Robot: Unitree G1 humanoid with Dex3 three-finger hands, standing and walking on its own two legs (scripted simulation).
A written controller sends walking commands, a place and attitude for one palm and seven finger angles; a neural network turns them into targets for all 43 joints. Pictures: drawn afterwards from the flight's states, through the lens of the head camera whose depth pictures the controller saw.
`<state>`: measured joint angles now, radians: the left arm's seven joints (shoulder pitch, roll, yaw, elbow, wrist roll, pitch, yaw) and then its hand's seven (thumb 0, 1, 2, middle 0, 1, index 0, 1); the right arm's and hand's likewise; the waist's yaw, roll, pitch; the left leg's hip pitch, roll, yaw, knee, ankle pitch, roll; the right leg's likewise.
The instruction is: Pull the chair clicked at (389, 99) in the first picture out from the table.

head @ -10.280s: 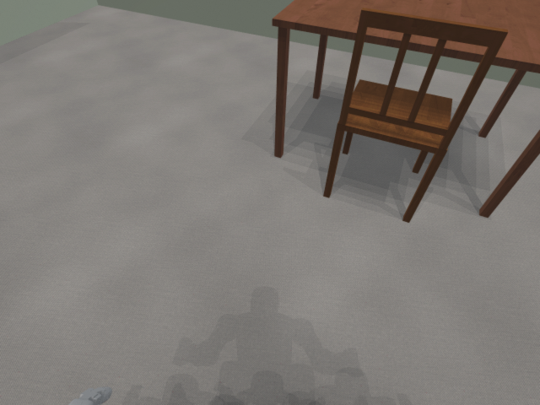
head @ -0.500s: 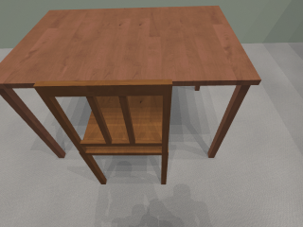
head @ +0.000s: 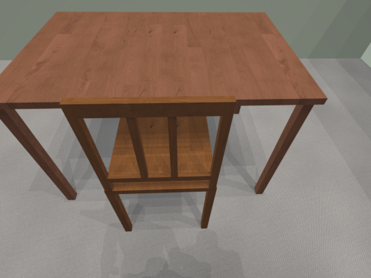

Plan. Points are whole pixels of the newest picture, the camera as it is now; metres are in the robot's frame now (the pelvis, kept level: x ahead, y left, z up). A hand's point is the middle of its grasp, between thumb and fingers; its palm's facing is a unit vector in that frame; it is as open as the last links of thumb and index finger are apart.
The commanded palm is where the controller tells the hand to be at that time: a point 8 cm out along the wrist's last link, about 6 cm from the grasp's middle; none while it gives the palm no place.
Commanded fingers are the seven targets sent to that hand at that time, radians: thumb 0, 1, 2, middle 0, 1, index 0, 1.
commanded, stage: come to a stop and stand still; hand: left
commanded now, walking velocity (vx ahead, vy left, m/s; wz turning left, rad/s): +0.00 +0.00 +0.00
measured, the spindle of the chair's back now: (139, 150) +0.48 +0.18 -0.08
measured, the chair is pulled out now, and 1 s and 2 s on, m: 0.00 0.00 0.00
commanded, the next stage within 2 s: look again from close up in 0.18 s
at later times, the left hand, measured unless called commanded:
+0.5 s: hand out of the picture -0.01 +0.13 -0.17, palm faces +0.02 -0.98 -0.19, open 7.3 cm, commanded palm none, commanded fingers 0.00 0.90 0.90 -0.20 -0.30 -0.20 -0.30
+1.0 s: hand out of the picture -0.02 +0.09 -0.17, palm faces +0.04 -0.98 -0.17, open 7.3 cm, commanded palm none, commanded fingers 0.00 0.90 0.90 -0.20 -0.30 -0.20 -0.30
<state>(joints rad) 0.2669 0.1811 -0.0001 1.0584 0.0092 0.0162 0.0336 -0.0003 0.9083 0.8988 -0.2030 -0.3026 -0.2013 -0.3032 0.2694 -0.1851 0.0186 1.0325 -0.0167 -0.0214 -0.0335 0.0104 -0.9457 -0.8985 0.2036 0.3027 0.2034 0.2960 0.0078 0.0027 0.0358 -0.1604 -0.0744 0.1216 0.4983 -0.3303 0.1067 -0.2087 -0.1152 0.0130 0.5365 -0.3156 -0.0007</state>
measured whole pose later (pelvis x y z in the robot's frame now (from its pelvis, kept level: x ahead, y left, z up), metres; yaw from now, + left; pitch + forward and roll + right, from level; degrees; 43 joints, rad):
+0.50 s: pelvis +0.00 -0.03 +0.01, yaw +0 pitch -1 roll +1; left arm 0.29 0.13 -0.01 1.12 0.01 0.00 0.03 0.00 0.91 0.90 -0.20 -0.30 -0.20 -0.30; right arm 0.28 -0.15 0.02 1.13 -0.01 -0.03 -0.03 0.01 -0.91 -0.90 0.20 0.30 0.20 0.30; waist 0.00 0.01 0.05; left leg -0.13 -0.05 0.11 0.44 -0.30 0.06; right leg -0.19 -0.09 0.00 0.49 -0.29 0.06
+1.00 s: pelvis +0.00 -0.07 +0.01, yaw +1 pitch -1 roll +1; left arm 0.30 0.13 -0.02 1.12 0.01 -0.02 0.03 0.00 0.91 0.90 -0.20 -0.30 -0.20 -0.30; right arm 0.26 -0.15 0.02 1.14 0.00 -0.02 -0.03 0.01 -0.92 -0.90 0.20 0.30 0.20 0.30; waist 0.01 0.00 0.04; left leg -0.13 0.01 0.07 0.41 -0.26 0.00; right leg -0.17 -0.03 -0.04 0.46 -0.27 0.00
